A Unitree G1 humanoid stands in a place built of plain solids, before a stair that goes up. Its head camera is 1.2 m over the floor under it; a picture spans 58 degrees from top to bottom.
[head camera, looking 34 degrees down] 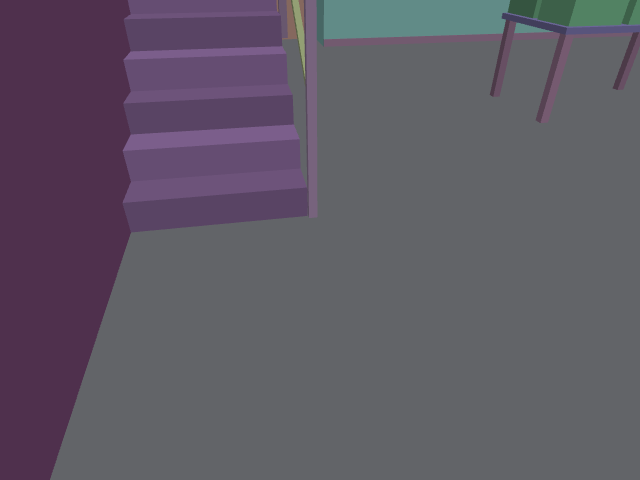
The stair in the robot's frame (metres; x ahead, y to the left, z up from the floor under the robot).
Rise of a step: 0.17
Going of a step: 0.24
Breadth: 0.91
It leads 10 degrees to the left of straight ahead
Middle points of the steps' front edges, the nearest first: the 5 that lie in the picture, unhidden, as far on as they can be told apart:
1.93 0.51 0.17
2.16 0.56 0.34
2.39 0.60 0.52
2.63 0.64 0.69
2.86 0.68 0.86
